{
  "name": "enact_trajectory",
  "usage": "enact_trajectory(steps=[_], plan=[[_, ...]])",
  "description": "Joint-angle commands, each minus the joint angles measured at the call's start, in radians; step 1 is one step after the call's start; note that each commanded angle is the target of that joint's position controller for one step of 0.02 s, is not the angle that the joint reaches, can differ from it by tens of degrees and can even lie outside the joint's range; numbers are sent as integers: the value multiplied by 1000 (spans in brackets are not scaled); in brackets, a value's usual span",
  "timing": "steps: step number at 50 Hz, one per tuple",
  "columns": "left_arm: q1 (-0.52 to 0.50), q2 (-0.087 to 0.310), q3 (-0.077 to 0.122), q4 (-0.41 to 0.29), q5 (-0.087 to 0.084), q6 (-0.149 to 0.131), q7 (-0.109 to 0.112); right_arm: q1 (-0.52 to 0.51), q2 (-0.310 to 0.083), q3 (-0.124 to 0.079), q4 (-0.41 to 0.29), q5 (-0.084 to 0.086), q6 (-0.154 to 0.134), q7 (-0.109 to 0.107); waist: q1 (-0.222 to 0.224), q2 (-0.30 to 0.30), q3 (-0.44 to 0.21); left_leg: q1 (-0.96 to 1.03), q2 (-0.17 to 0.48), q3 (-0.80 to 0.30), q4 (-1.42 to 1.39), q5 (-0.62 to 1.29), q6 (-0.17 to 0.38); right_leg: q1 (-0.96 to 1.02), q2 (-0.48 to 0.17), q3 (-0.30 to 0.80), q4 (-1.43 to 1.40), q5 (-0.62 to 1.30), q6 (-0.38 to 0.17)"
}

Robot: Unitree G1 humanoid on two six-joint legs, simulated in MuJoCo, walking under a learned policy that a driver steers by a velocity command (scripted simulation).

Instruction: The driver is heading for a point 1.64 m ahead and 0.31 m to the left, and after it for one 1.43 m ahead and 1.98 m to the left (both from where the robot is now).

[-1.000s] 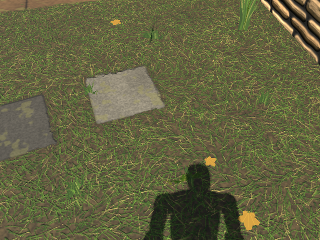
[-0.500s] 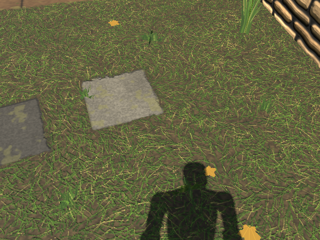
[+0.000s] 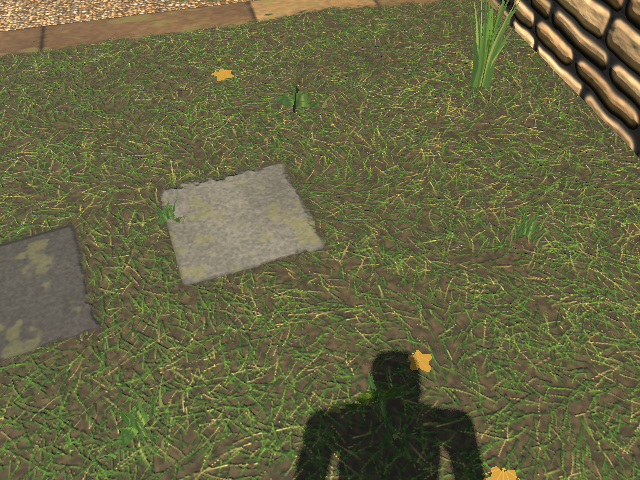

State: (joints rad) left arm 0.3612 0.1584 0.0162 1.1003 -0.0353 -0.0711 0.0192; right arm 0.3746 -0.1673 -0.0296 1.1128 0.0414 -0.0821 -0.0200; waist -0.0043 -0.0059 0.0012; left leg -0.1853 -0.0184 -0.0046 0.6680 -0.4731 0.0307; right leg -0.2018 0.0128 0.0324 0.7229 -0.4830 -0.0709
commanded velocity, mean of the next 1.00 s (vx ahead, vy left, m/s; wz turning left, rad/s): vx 0.45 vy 0.00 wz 0.00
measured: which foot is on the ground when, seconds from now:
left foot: down 0.00-0.18, up 0.20-0.72, down 0.74-1.00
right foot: up 0.00-0.16, down 0.18-0.76, up 0.78-1.00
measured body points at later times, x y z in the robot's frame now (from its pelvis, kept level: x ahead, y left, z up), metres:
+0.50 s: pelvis +0.16 -0.08 +0.03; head +0.16 -0.10 +0.48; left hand +0.07 +0.14 -0.11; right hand +0.33 -0.33 -0.09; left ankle +0.30 +0.09 -0.64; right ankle +0.07 -0.15 -0.72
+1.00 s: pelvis +0.44 -0.03 +0.03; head +0.45 -0.03 +0.48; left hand +0.57 +0.23 -0.09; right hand +0.45 -0.29 -0.11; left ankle +0.45 +0.04 -0.72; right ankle +0.52 -0.21 -0.63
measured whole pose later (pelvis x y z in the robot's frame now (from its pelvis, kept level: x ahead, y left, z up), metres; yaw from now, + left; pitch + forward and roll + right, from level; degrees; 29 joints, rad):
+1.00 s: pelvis +0.44 -0.03 +0.03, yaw +0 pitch +0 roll +2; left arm 0.18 0.26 0.06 0.90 -0.01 -0.09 0.02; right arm 0.32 -0.22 -0.04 1.01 -0.01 -0.11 0.03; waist -0.04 -0.04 0.01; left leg -0.14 -0.08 0.07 0.26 -0.13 0.08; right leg -0.67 -0.15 0.05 1.05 -0.17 -0.03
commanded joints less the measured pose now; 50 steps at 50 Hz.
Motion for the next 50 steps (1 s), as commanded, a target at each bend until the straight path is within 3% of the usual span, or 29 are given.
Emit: enact_trajectory(steps=[1, 3, 5, 6, 7, 8, 9, 10, 11, 12, 13, 14, 16, 18, 21, 25, 32, 34, 35, 36, 37, 38, 39, 40, 41, 42, 43, 45, 50], plan=[[-150, 36, -1, -122, -4, -58, -21, 166, -183, -35, 2, -6, -39, 14, -63, 193, 198, 124, 357, -592, -377, 55, 290, -456, 15, -47, 177, -14, -30], [-206, 58, 2, -165, -10, -62, -27, 172, -177, -32, -6, -20, -45, 20, -68, 176, 181, 210, 426, -623, -380, 248, 291, -591, -47, 22, 314, -189, -34], [-205, 84, 8, -189, -15, -60, -34, 73, -181, -30, -46, -9, -28, 12, -19, 133, 152, 155, 379, -459, -386, 227, 193, -512, -112, 35, 151, -144, -41], [-143, 83, 12, -164, -15, -58, -40, -3, -190, -30, -72, -1, -13, 7, 28, 112, 127, 31, 299, -322, -387, 155, 136, -296, -89, -19, -31, -8, -38], [10, 78, 27, -93, -9, -53, -41, -57, -198, -30, -90, -1, 2, 4, 97, 94, 77, -159, 201, -189, -349, 151, 93, 41, 0, -114, -139, 239, -16], [146, 101, 53, -29, 3, -38, -37, -49, -209, -31, -100, -19, 8, 2, 141, 73, 35, -259, 131, -101, -247, 280, 70, 244, 74, -168, -107, 323, 15], [294, 142, 75, 8, 14, -27, -33, -78, -177, -21, -116, -24, 5, -1, 212, -66, -8, -311, 62, 1, 30, 397, 25, 339, -7, -30, -184, 245, -10], [390, 241, 87, 1, 13, -29, -29, -55, -83, 1, -145, -29, -7, -4, 204, -364, -43, -462, -40, 41, 417, 34, -25, 386, -297, 515, -469, 46, -133], [300, 203, 60, -24, 33, -44, -36, -25, -34, 9, -159, 0, -29, 1, 133, -314, -19, -556, -35, -114, 641, -32, 5, 324, -392, 823, -601, -102, -210], [157, 169, 47, -58, 28, -57, -39, -54, -56, 7, -174, 20, -44, 9, 80, -176, 101, -643, 31, -128, 703, 50, 41, 236, -404, 732, -593, -118, -200], [66, 140, 34, -85, 23, -64, -45, -82, -90, 0, -182, 13, -52, 10, 56, -75, 135, -628, 82, -117, 669, 165, 60, 178, -356, 557, -574, 12, -170], [23, 139, 28, -97, 29, -64, -53, -79, -108, -12, -175, -1, -54, 6, 31, -38, 126, -586, 113, -100, 610, 237, 65, 149, -306, 426, -571, 164, -140], [41, 95, 13, -86, 35, -54, -54, -61, -143, -35, -164, -12, -40, 12, 9, -63, 90, -501, 139, -65, 509, 305, 62, 151, -223, 237, -572, 385, -91], [109, 98, 9, -62, 35, -45, -42, -87, -119, -38, -169, -13, -22, 18, 10, -62, 80, -518, 133, -26, 465, 328, 45, 186, -199, 156, -566, 570, -83], [149, 143, 14, -59, 43, -38, -22, -229, -95, -32, -224, -22, -9, 21, 29, -45, 100, -608, 138, -12, 347, 400, 13, 202, -218, 133, -592, 648, -98], [156, 155, 16, -75, 42, -30, -3, -412, -95, -21, -288, -21, -14, 31, 62, -53, 130, -583, 110, 15, 93, 529, -3, 177, -200, 84, -635, 634, -84], [213, 172, 31, -53, 29, -19, 0, -574, -103, -7, -361, -9, -35, 67, 70, -64, 156, -540, 66, 46, -127, 511, 45, 337, -245, 37, -582, 746, -92], [183, 199, 40, -64, 36, -14, 0, -516, -136, -21, -359, -10, -41, 70, 19, -101, 83, -403, 16, 78, -140, 446, 76, 374, -251, 24, -474, 1066, -77], [172, 212, 45, -68, 41, -8, 0, -435, -168, -37, -341, -10, -40, 65, -25, -133, 16, -295, -19, 96, -138, 412, 95, 393, -246, 20, -371, 1246, -67], [143, 216, 45, -76, 46, 0, -3, -262, -211, -60, -292, -8, -39, 57, -110, -145, -80, -84, -44, 106, -169, 430, 125, 351, -213, -4, -177, 1336, -46], [105, 207, 36, -102, 52, -3, -10, -57, -261, -79, -239, -18, -33, 46, -193, -120, -209, 262, 73, -25, -135, 444, 178, 121, -182, -2, 85, 1139, -23], [222, 68, 0, -110, 48, -21, -25, 85, -339, -97, -208, -49, -28, 43, -137, 140, -388, 670, 363, -513, -169, 293, 351, -310, 14, -17, 529, 440, 45], [224, 80, -1, -89, 24, -55, -33, 72, -263, -72, -192, -51, -27, 46, -136, 182, -438, 662, 425, -780, -345, 228, 367, -438, 61, 146, 704, -47, 20], [112, 166, 23, -135, -8, -70, -34, -39, -210, -56, -201, -35, -31, 49, -104, 158, -235, 484, 381, -621, -385, 209, 302, -520, -10, 127, 731, 0, -1], [24, 191, 29, -164, -15, -73, -27, -155, -166, -40, -225, -29, -34, 52, -64, 70, -116, 279, 344, -453, -426, 281, 264, -494, -72, 85, 681, 106, -5], [-12, 187, 38, -170, -6, -65, -16, -211, -130, -27, -231, -38, -40, 62, -26, 8, -55, 126, 303, -349, -462, 357, 238, -445, -107, 60, 625, 164, -2], [16, 164, 43, -167, 6, -48, -9, -233, -114, -20, -225, -46, -46, 67, 17, 24, -35, 26, 258, -263, -493, 387, 215, -373, -142, 63, 568, 201, -1], [56, 115, 41, -160, 10, -20, -4, -211, -121, -20, -200, -47, -47, 69, 45, 61, -8, -77, 222, -187, -539, 409, 218, -315, -160, 47, 503, 214, 10], [-142, 143, 52, -239, 30, -13, 3, -101, -194, -32, -159, -46, -41, 33, 11, 53, 50, -45, 214, -122, -577, 472, 222, -480, -187, 25, 239, 429, 62]])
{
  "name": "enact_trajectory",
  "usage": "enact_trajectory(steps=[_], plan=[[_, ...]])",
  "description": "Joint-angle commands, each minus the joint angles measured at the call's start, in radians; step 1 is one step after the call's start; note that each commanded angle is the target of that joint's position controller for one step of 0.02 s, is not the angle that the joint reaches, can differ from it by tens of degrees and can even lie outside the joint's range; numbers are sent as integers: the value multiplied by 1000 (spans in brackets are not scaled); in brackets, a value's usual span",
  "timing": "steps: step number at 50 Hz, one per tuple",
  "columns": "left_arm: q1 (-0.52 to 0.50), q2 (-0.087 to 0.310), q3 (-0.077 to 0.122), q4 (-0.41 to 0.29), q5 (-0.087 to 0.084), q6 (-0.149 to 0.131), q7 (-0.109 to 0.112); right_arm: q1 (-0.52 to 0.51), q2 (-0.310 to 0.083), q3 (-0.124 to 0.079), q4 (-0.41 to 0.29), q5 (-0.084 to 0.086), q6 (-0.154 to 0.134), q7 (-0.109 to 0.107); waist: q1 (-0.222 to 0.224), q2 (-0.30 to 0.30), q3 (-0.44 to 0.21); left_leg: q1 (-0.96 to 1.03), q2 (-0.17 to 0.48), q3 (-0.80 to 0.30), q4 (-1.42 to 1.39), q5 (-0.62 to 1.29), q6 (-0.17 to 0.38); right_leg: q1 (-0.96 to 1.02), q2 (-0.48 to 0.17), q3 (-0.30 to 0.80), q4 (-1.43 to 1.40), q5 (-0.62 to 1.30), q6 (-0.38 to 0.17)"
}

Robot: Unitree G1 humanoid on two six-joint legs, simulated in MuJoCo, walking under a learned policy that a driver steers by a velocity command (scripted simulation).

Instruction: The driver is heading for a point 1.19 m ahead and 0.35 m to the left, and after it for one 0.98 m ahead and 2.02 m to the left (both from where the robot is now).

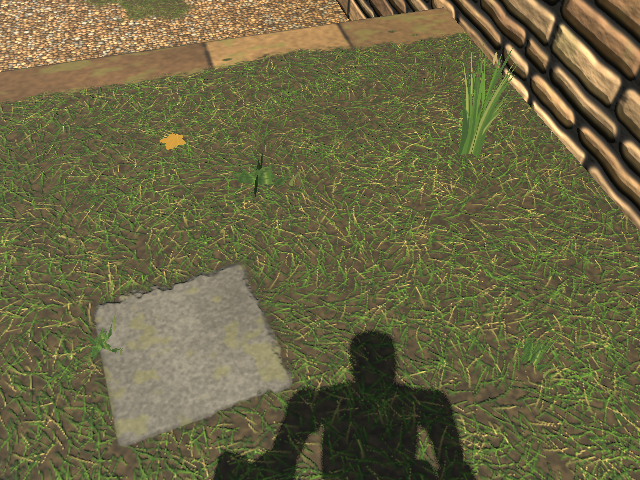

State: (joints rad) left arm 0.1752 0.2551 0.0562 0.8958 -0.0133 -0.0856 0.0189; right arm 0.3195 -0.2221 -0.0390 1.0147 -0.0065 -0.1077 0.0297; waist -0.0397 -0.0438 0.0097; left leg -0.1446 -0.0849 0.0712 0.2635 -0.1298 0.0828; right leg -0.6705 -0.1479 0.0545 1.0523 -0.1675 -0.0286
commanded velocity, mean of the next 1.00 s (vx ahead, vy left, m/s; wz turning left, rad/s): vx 0.50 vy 0.00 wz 0.32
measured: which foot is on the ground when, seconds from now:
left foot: down 0.00-0.30, up 0.32-0.84, down 0.86-1.00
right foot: up 0.00-0.26, down 0.28-0.88, up 0.90-1.00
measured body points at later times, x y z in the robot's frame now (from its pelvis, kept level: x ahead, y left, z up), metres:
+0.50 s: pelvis +0.27 -0.08 +0.00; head +0.29 -0.09 +0.45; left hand +0.31 +0.18 -0.13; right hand +0.37 -0.35 -0.14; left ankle +0.28 +0.09 -0.65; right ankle +0.29 -0.17 -0.75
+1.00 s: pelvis +0.52 +0.02 -0.01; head +0.55 +0.04 +0.43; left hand +0.52 +0.32 -0.14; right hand +0.73 -0.19 -0.13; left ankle +0.55 +0.09 -0.75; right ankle +0.49 -0.17 -0.64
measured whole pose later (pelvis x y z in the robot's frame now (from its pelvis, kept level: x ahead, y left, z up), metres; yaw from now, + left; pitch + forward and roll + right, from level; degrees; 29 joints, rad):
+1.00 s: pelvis +0.52 +0.02 -0.01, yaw +23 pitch +1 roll +0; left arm 0.18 0.27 0.07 0.87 -0.02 -0.13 0.01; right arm 0.21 -0.26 -0.09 0.81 0.02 -0.06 0.04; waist 0.00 -0.01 0.06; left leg -0.35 -0.10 0.02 0.51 -0.18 0.11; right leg -0.42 -0.08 0.03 1.24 -0.39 -0.01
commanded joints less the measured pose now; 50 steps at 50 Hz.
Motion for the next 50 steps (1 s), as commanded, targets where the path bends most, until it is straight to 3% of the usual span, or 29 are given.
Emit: enact_trajectory(steps=[1, 4, 7, 10, 12, 13, 14, 15, 16, 17, 18, 19, 21, 23, 28, 32, 37, 40, 41, 42, 43, 44, 45, 46, 47, 48, 49, 50], plan=[[5, 41, 11, -46, 7, -1, 1, -27, -144, -23, -59, 4, -11, -23, 34, 88, 42, -64, 274, -185, -170, 133, 158, -17, -20, -3, -165, 166, 21], [-108, 24, 3, -74, 2, -8, -10, 30, -161, -25, -47, 16, -4, -30, -5, 92, 47, -11, 260, -148, -162, 127, 128, 15, 19, -35, -356, 265, 23], [-198, 26, -4, -101, -7, -12, -27, 83, -171, -29, -25, 24, 6, -31, -37, 98, 66, 70, 289, -149, -132, 101, 125, 18, 42, -48, -453, 245, 22], [-237, 45, -3, -130, -11, -22, -46, 98, -179, -36, -11, 27, 19, -35, -30, 107, 74, 164, 339, -169, -71, 120, 111, 22, 53, -42, -518, 150, -9], [-171, 75, 9, -121, -11, -30, -53, 71, -195, -43, -15, 28, 29, -37, 20, 126, 38, 186, 350, -169, 7, 256, 90, 136, 83, -64, -553, 86, -38], [-68, 105, 27, -92, -7, -33, -50, 53, -186, -39, -20, 28, 34, -37, 78, 118, -20, 161, 312, -147, 134, 408, 70, 294, 116, -87, -581, 81, -59], [122, 166, 56, -39, -2, -36, -41, 45, -151, -25, -33, 18, 35, -35, 156, 83, -144, 49, 250, -108, 363, 420, 41, 566, 83, -50, -562, 109, -97], [282, 278, 82, -13, 21, -34, -34, 117, -58, 5, -61, 8, 23, -29, 164, -115, -313, -317, 115, -31, 767, 74, -26, 977, -181, 300, -571, 75, -215], [315, 241, 71, -1, 19, -30, -38, 155, -25, 17, -47, 29, 1, -26, 157, -254, -412, -530, 27, -144, 984, -437, -37, 1089, -298, 642, -724, -43, -291], [250, 163, 46, -12, 15, -34, -39, 82, -144, -15, -56, 57, -11, -26, 156, -148, -282, -612, 84, -223, 1080, -401, -17, 974, -265, 540, -742, -86, -238], [159, 119, 32, -32, 13, -35, -37, 14, -161, -22, -78, 64, -12, -29, 127, -97, -180, -619, 138, -199, 1066, -308, -5, 831, -232, 381, -761, -48, -195], [80, 87, 20, -39, 13, -37, -41, -16, -146, -25, -80, 55, -4, -36, 94, -35, -108, -575, 177, -184, 1007, -225, -11, 694, -187, 267, -806, 1, -170], [23, 50, 11, -31, 23, -43, -44, 10, -110, -36, -71, 44, 28, -39, 41, -61, -42, -474, 220, -185, 924, -134, -17, 545, -125, 118, -876, 51, -135], [41, 62, 17, -9, 29, -49, -39, 25, -74, -37, -69, 45, 51, -38, 24, -48, -17, -469, 218, -182, 910, -83, -22, 506, -109, 25, -906, 147, -141], [85, 94, 28, 18, 36, -43, -9, -94, -75, -50, -125, 33, 60, -32, 35, -14, 32, -601, 203, -207, 727, 114, -44, 561, -110, -104, -932, 242, -139], [121, 116, 33, 27, 27, -32, 8, -219, -54, -40, -176, 25, 56, -8, 73, 0, 71, -600, 197, -128, 540, 214, -41, 612, -114, -190, -945, 245, -121], [195, 138, 45, 51, 11, -2, 13, -351, -37, -29, -259, 29, 56, 24, 111, 8, 110, -652, 184, -45, 424, 112, -10, 783, -162, -248, -869, 361, -114], [154, 177, 56, 34, 0, 14, 17, -318, -70, -44, -288, 33, 60, 37, 58, -40, 53, -486, 109, 45, 401, -24, 36, 799, -162, -296, -722, 767, -88], [137, 194, 60, 27, -3, 20, 20, -253, -97, -58, -282, 36, 62, 37, 14, -63, 6, -384, 68, 72, 405, -73, 57, 793, -159, -305, -614, 922, -78], [112, 207, 62, 19, -8, 26, 20, -131, -141, -82, -258, 39, 63, 33, -58, -65, -63, -215, 28, 83, 360, -61, 87, 754, -139, -315, -443, 977, -59], [100, 205, 59, 8, -9, 24, 20, 29, -211, -119, -217, 38, 66, 17, -139, -24, -147, 61, 17, 24, 276, 2, 129, 603, -93, -322, -193, 815, -18], [121, 91, 27, -24, 36, 9, 11, 91, -304, -135, -193, 38, 72, -5, -90, 219, -195, 308, 241, -325, 281, 97, 189, 282, 10, -297, 138, -45, 20], [179, 32, 3, -80, 9, -36, -6, 78, -334, -129, -234, 19, 52, 4, -17, 300, -372, 558, 434, -912, 91, -114, 402, -32, 195, -62, 397, -465, 47], [29, 122, 23, -103, -32, -71, -17, 94, -249, -107, -227, 14, 42, 11, -83, 140, -308, 528, 411, -841, 16, -100, 331, -144, 141, 46, 416, -387, 21], [-13, 125, 24, -121, -42, -83, -20, 42, -204, -95, -229, 21, 33, 9, -55, 114, -184, 402, 374, -676, 21, -34, 286, -173, 99, 33, 342, -285, -3], [-4, 121, 26, -99, -20, -81, -10, -47, -172, -84, -252, 27, 28, 9, -1, 20, -118, 239, 325, -553, 20, 59, 246, -101, 50, 33, 259, -210, 1], [11, 134, 37, -93, 2, -69, -4, -104, -142, -74, -269, 26, 27, 6, 35, 21, -86, 117, 288, -472, 9, 143, 226, -25, 25, 31, 182, -171, 13], [27, 136, 43, -95, 8, -53, -6, -118, -129, -67, -279, 19, 27, 1, 59, 39, -80, 46, 266, -437, -13, 180, 218, 37, 9, 33, 146, -147, 23]])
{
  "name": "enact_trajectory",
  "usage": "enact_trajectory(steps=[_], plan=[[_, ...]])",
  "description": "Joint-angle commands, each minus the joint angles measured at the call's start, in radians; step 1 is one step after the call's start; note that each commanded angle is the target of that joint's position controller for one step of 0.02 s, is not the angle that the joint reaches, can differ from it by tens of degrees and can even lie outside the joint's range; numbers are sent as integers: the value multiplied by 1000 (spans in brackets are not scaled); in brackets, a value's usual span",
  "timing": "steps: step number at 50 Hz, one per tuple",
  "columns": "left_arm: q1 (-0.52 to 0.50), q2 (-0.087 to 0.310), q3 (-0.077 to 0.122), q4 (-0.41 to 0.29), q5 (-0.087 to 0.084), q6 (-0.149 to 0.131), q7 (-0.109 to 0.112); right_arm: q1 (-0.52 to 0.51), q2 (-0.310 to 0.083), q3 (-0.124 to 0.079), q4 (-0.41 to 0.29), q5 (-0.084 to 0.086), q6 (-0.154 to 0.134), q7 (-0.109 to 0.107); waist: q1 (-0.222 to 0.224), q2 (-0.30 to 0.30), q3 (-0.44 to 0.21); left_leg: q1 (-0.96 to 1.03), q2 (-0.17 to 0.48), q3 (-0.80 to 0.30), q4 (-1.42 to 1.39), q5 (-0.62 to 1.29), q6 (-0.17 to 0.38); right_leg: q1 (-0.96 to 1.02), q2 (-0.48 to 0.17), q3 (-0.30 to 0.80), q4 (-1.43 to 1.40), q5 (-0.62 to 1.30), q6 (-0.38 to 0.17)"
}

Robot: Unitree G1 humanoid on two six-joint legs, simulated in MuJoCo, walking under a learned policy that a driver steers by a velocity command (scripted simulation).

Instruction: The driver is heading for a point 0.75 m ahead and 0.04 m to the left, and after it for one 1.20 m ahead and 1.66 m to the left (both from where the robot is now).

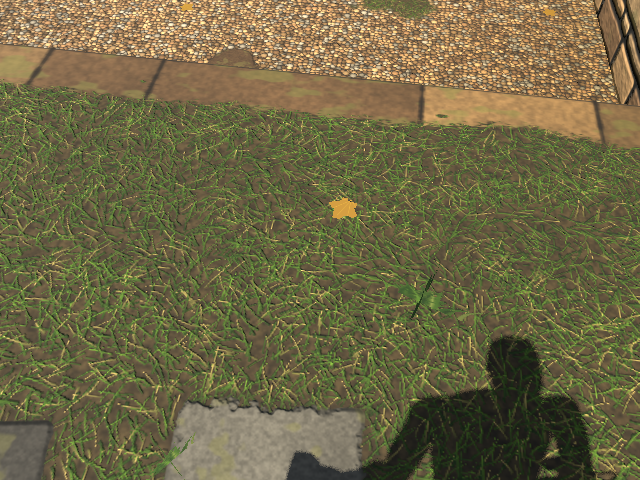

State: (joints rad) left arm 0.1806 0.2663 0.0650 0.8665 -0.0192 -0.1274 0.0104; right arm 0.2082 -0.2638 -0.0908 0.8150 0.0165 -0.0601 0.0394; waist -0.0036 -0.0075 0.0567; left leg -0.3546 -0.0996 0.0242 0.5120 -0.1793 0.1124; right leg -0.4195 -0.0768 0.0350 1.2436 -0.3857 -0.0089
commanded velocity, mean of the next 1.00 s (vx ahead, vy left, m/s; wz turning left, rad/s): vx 0.50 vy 0.00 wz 0.28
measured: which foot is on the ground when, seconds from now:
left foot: down 0.00-0.40, up 0.42-0.88, down 0.90-1.00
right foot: up 0.00-0.36, down 0.38-0.92, up 0.94-1.00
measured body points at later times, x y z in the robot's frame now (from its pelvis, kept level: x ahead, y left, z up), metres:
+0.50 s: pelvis +0.28 -0.04 +0.00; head +0.31 -0.04 +0.45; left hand +0.37 +0.25 -0.10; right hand +0.41 -0.29 -0.12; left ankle +0.15 +0.06 -0.64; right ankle +0.36 -0.12 -0.73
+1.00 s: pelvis +0.52 +0.07 +0.00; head +0.55 +0.09 +0.45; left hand +0.48 +0.35 -0.14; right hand +0.77 -0.12 -0.08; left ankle +0.56 +0.18 -0.73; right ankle +0.44 -0.10 -0.65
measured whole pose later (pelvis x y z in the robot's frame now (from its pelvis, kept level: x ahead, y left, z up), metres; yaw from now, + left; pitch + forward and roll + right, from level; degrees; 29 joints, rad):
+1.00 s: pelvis +0.52 +0.07 +0.00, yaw +14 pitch +2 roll -1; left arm 0.34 0.29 0.04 0.89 -0.02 -0.08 -0.01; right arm 0.12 -0.26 -0.05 0.71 0.00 -0.09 0.03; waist 0.04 -0.02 0.02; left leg -0.40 -0.02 0.03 0.52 -0.16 0.05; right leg -0.33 -0.02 0.03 1.09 -0.44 -0.02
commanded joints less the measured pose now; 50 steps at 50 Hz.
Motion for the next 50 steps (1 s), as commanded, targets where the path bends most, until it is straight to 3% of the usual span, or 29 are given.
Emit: enact_trajectory(steps=[1, 5, 9, 12, 16, 17, 18, 19, 20, 21, 22, 23, 24, 26, 28, 31, 35, 40, 42, 43, 44, 45, 46, 47, 48, 49, 50], plan=[[24, 114, 35, -74, 20, 1, 3, -2, -96, -16, -81, -2, -23, -14, 32, 12, -120, 217, 268, -372, -275, 266, 191, -194, -63, 45, -89, 84, 19], [-97, 79, 26, -125, 35, 22, 11, 74, -150, -28, -73, 1, -22, -43, 3, 38, -76, 150, 225, -294, -292, 345, 173, -229, -29, 12, -318, 246, 68], [-235, 54, 12, -170, 23, 13, -3, 128, -144, -25, -68, 7, -10, -54, -53, 92, -56, 144, 183, -280, -271, 209, 116, -178, 34, 9, -610, 450, 61], [-297, 70, 11, -201, 13, 1, -19, 162, -149, -25, -58, 10, -4, -56, -77, 108, -49, 184, 208, -337, -232, 161, 103, -143, 62, 17, -708, 472, 48], [-255, 106, 18, -202, 15, -21, -39, 176, -138, -21, -45, 3, 5, -66, -55, 139, -55, 299, 269, -406, -137, 216, 87, -87, 62, 17, -769, 375, 0], [-198, 118, 24, -188, 17, -25, -38, 162, -138, -21, -48, 1, 7, -66, -22, 152, -71, 307, 259, -403, -92, 310, 75, -13, 76, -4, -797, 352, -23], [-98, 145, 37, -161, 26, -30, -33, 146, -119, -13, -57, -2, 6, -62, 27, 141, -131, 296, 208, -373, 18, 427, 52, 136, 78, -13, -822, 365, -57], [58, 188, 49, -140, 40, -31, -28, 128, -88, 3, -77, -15, 3, -56, 98, 81, -263, 181, 158, -316, 254, 348, 20, 392, -46, 103, -775, 392, -123], [209, 270, 75, -100, 49, -19, -28, 282, -30, 20, -72, 9, -9, -54, 75, -197, -415, -178, 7, -204, 621, -24, -66, 777, -260, 508, -804, 253, -295], [232, 204, 61, -77, 18, -13, -40, 304, -69, 22, -60, 21, -17, -53, 76, -277, -394, -358, 11, -230, 761, -397, -71, 801, -328, 757, -936, 27, -317], [168, 134, 41, -91, 3, -8, -39, 193, -143, 5, -72, 27, -19, -50, 90, -151, -226, -432, 65, -242, 822, -329, -65, 665, -294, 649, -957, -85, -268], [94, 111, 28, -109, 11, 3, -36, 104, -145, 6, -94, 15, -18, -50, 73, -58, -134, -415, 112, -190, 802, -247, -62, 515, -252, 513, -977, -37, -234], [49, 93, 19, -110, 19, 9, -38, 53, -132, 5, -109, -3, -20, -47, 48, -25, -62, -393, 146, -161, 734, -193, -63, 386, -210, 424, -1012, 56, -226], [25, 75, 8, -107, 29, 6, -39, 77, -102, 4, -105, -6, -16, -45, 4, -69, -56, -299, 196, -137, 635, -133, -65, 278, -149, 312, -1054, 192, -207], [48, 96, 12, -90, 21, 0, -38, 80, -70, 12, -105, -8, -12, -45, 0, -86, -63, -291, 207, -107, 569, -101, -79, 256, -135, 242, -1082, 295, -223], [87, 139, 22, -70, 15, 5, -27, -14, -54, 23, -137, -15, -15, -46, 22, -61, -56, -331, 221, -88, 398, 29, -102, 278, -135, 171, -1109, 401, -230], [148, 156, 22, -43, 2, 20, -20, -139, -35, 34, -163, -9, -23, -34, 67, -63, -39, -269, 190, -51, 161, 212, -111, 291, -99, 76, -1105, 424, -191], [226, 169, 21, -3, -5, 43, -19, -263, -49, 35, -210, 6, -33, -9, 99, -74, -3, -257, 156, -34, 31, 174, -91, 399, -157, 93, -1052, 429, -179], [220, 187, 26, 4, -7, 55, -14, -249, -70, 28, -215, 6, -40, -1, 71, -89, -12, -208, 142, -29, -10, 106, -64, 445, -180, 101, -1003, 505, -162], [201, 198, 28, 2, -8, 60, -12, -194, -90, 19, -202, 3, -42, -2, 31, -95, -43, -115, 120, -9, -39, 93, -46, 447, -172, 85, -940, 628, -148], [190, 190, 24, 0, -8, 63, -10, -76, -125, -1, -165, -3, -42, -7, -31, -80, -117, 62, 96, 13, -70, 108, -19, 422, -130, 43, -805, 766, -125], [176, 158, 10, -19, 4, 61, -7, 100, -184, -23, -123, -13, -41, -17, -106, -43, -244, 341, 181, -70, -27, 148, 31, 280, -83, 1, -578, 699, -90], [241, 65, -20, -53, 18, 42, -8, 222, -284, -46, -106, -33, -32, -26, -106, 171, -383, 720, 430, -458, -39, 93, 159, -111, 58, -73, -197, 304, -19], [260, 71, -24, -43, 7, 21, -13, 251, -240, -33, -93, -15, -26, -22, -105, 282, -456, 771, 511, -741, -166, -12, 232, -285, 107, 40, -18, -193, -12], [193, 153, -1, -58, -16, 10, -21, 191, -182, -12, -97, -8, -25, -21, -102, 194, -306, 658, 473, -629, -188, -76, 190, -377, 43, 67, 55, -153, -21], [121, 157, 0, -76, -14, 7, -22, 115, -155, 0, -111, -9, -23, -19, -75, 140, -196, 504, 423, -489, -200, 61, 159, -366, 4, 32, 25, -69, -22], [90, 145, 2, -82, 5, 10, -17, 43, -132, 8, -118, -17, -22, -14, -37, 79, -125, 361, 376, -393, -220, 251, 144, -319, -19, 14, -36, -13, -9]])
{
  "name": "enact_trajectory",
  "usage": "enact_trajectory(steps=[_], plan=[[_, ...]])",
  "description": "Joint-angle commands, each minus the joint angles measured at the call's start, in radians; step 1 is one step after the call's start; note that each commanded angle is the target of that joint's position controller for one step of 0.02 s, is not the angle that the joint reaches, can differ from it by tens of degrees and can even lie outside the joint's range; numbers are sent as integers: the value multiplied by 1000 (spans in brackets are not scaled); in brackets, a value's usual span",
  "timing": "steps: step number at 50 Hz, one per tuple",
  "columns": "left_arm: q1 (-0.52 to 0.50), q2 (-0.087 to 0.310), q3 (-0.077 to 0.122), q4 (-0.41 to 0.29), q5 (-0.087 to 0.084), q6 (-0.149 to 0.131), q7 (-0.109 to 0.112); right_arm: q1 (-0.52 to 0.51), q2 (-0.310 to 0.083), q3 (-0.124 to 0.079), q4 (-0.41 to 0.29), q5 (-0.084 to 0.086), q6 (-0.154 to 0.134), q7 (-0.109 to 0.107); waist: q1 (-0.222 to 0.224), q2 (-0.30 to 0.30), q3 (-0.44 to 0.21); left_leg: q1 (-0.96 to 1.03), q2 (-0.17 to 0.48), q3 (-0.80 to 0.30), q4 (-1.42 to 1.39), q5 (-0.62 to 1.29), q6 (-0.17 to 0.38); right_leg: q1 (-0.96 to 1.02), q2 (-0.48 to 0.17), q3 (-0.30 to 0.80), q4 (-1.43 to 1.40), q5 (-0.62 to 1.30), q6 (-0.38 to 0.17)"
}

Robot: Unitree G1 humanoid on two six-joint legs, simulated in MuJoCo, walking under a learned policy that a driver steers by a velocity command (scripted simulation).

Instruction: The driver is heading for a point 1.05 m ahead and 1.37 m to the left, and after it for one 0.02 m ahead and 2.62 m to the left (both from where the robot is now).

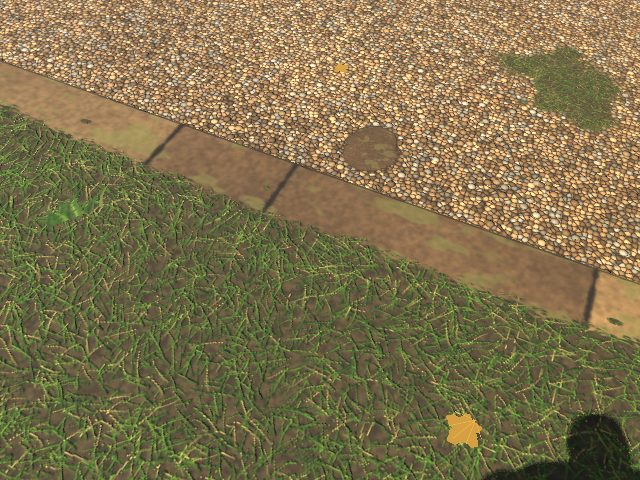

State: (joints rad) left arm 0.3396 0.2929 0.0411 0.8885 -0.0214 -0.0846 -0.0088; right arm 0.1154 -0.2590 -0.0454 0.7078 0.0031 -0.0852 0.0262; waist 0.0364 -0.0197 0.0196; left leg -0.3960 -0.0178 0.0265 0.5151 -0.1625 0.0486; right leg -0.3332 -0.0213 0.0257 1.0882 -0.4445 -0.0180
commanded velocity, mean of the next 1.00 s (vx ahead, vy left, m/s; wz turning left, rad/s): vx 0.10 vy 0.00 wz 0.49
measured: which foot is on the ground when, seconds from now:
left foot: down 0.00-0.36, up 0.38-0.74, down 0.76-1.00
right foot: up 0.00-0.34, down 0.36-0.76, up 0.78-1.00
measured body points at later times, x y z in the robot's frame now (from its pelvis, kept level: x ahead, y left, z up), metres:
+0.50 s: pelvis +0.14 -0.02 +0.00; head +0.19 -0.03 +0.45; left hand +0.26 +0.27 -0.08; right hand +0.31 -0.29 -0.12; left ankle +0.07 +0.09 -0.65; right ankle +0.24 -0.12 -0.73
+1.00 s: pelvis +0.13 +0.03 +0.01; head +0.14 +0.08 +0.46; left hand +0.11 +0.36 -0.11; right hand +0.39 -0.15 -0.06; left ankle +0.10 +0.11 -0.73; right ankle +0.22 -0.11 -0.65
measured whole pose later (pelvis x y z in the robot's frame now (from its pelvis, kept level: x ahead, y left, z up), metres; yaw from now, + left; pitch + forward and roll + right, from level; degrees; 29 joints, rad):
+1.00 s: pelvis +0.13 +0.03 +0.01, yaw +31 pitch +2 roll -3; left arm 0.11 0.33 0.10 0.77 0.00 0.02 0.04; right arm 0.22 -0.29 -0.07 0.65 0.00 0.02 -0.03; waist 0.00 -0.04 0.03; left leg -0.29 -0.04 -0.09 0.45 -0.20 0.05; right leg -0.57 0.00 0.04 1.06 -0.33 0.07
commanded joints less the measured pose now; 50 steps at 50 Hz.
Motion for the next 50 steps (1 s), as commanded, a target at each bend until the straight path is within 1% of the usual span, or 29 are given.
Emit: enact_trajectory(steps=[1, 3, 6, 9, 12, 14, 16, 17, 18, 19, 20, 21, 22, 23, 25, 27, 30, 33, 35, 37, 38, 39, 40, 41, 42, 43, 44, 46, 50], plan=[[-62, 116, 32, -101, 24, -22, 7, 93, -112, -29, -19, -9, 0, 4, -39, 87, -66, 307, 256, -322, -236, 404, 195, -334, -95, 26, 62, 72, 13], [-21, 74, 27, -96, 32, 0, 11, 70, -123, -34, -14, -12, -4, 4, 5, 96, -78, 205, 228, -250, -254, 605, 208, -227, -85, 14, -7, 106, 44], [-81, 58, 22, -129, 38, 18, 26, 77, -184, -55, 0, -6, 0, -14, 9, 99, -81, 155, 203, -184, -247, 710, 213, -205, -50, 4, -159, 209, 71], [-182, 51, 17, -158, 34, 27, 26, 119, -199, -62, 17, 9, 23, -32, -26, 107, -95, 155, 171, -172, -220, 619, 175, -165, -13, 12, -334, 358, 70], [-263, 66, 20, -186, 26, 31, 19, 155, -204, -64, 31, 16, 46, -45, -51, 119, -99, 187, 176, -228, -182, 497, 159, -139, 18, 32, -446, 388, 71], [-276, 89, 28, -196, 26, 28, 15, 156, -203, -66, 29, 18, 60, -52, -49, 128, -101, 214, 183, -292, -136, 406, 145, -115, 27, 52, -514, 352, 64], [-232, 107, 39, -187, 29, 18, 12, 122, -194, -63, 13, 22, 71, -60, -16, 140, -106, 216, 157, -341, -62, 297, 113, -27, 33, 44, -631, 382, 41], [-202, 123, 46, -181, 37, 11, 15, 121, -168, -56, 4, 20, 74, -62, -3, 120, -120, 185, 106, -335, 6, 218, 76, 68, -3, 47, -711, 504, 16], [-152, 187, 59, -187, 56, 9, 27, 133, -107, -37, -20, 2, 71, -62, -6, -10, -204, 74, 27, -270, 199, 4, 25, 257, -190, 185, -684, 799, -54], [-149, 215, 64, -198, 68, 30, 35, 287, -60, -25, -14, -1, 64, -61, -64, -243, -267, -165, -99, -155, 417, -550, -34, 458, -418, 407, -648, 1076, -230], [-123, 168, 60, -195, 47, 42, 32, 308, -156, -44, -3, 7, 65, -58, -42, -237, -309, -228, -45, -151, 593, -557, -70, 440, -464, 514, -691, 935, -294], [-153, 117, 45, -208, 41, 46, 33, 253, -213, -66, 0, 18, 81, -60, -29, -145, -245, -258, -9, -151, 684, -480, -89, 385, -396, 413, -701, 787, -264], [-200, 100, 40, -212, 42, 51, 34, 218, -210, -72, 1, 20, 102, -67, -38, -101, -191, -270, 14, -135, 710, -410, -106, 310, -335, 318, -721, 662, -225], [-242, 91, 36, -219, 39, 58, 35, 205, -204, -75, -2, 16, 124, -73, -47, -101, -149, -255, 32, -131, 719, -357, -119, 231, -303, 260, -750, 553, -206], [-285, 104, 38, -217, 49, 66, 39, 202, -158, -68, -16, 17, 146, -72, -65, -129, -94, -171, 34, -82, 688, -275, -131, 91, -243, 138, -809, 471, -194], [-281, 107, 42, -208, 48, 70, 45, 176, -127, -60, -40, 16, 148, -69, -54, -146, -91, -151, 42, -54, 594, -240, -133, 95, -239, 80, -827, 460, -204], [-274, 131, 53, -198, 40, 75, 51, 123, -104, -48, -75, 10, 141, -55, -32, -140, -126, -82, 71, -36, 428, -210, -119, 131, -269, 36, -820, 487, -216], [-265, 163, 66, -187, 30, 83, 46, 107, -122, -51, -92, 10, 141, -36, -23, -151, -137, -2, 67, -1, 304, -195, -91, 146, -297, 12, -809, 472, -209], [-266, 177, 71, -178, 17, 87, 41, 118, -133, -58, -96, 10, 145, -25, -36, -152, -129, 50, 59, 19, 197, -167, -61, 151, -309, 0, -780, 435, -184], [-263, 162, 70, -163, 0, 93, 40, 181, -138, -69, -70, 6, 147, -20, -71, -124, -128, 185, 20, 47, 17, -58, -9, 96, -280, -52, -689, 353, -111], [-216, 123, 63, -139, 3, 97, 34, 215, -174, -84, -62, 2, 147, -27, -75, -26, -103, 278, 48, -40, -95, 44, 36, -5, -226, -116, -560, 238, -31], [-199, 52, 42, -165, 48, 99, 23, 230, -291, -109, -82, 0, 146, -48, -38, 303, -85, 401, 318, -415, -157, 345, 150, -276, -80, -227, -224, -120, 86], [-305, 84, 53, -216, 46, 91, 35, 205, -330, -108, -115, -34, 126, -41, -87, 308, -87, 272, 413, -556, -203, 344, 306, -372, 7, -59, -34, -236, 96], [-340, 118, 65, -219, 28, 92, 43, 171, -294, -100, -114, -44, 103, -35, -88, 209, -75, 241, 356, -484, -224, 231, 278, -374, -10, 5, 42, -155, 77], [-313, 126, 73, -205, 20, 95, 50, 114, -265, -92, -115, -28, 89, -37, -52, 179, -56, 228, 298, -411, -219, 164, 213, -378, -20, 25, 43, -53, 61], [-281, 126, 78, -176, 29, 98, 60, 69, -227, -81, -122, -9, 87, -42, -34, 147, -67, 233, 259, -372, -207, 124, 166, -369, -28, 34, 42, 10, 63], [-259, 129, 81, -169, 36, 100, 64, 45, -206, -71, -127, 2, 88, -46, -22, 162, -71, 218, 239, -346, -200, 168, 155, -347, -20, 31, 59, 57, 71], [-241, 116, 81, -172, 30, 94, 59, 58, -182, -59, -131, -3, 89, -55, -16, 162, -105, 229, 216, -332, -190, 228, 161, -309, 1, 33, 79, 109, 81], [-279, 90, 70, -195, 23, 86, 52, 95, -199, -65, -130, 3, 94, -67, -42, 158, -101, 301, 205, -375, -171, 209, 167, -316, 17, 50, -105, 133, 98]])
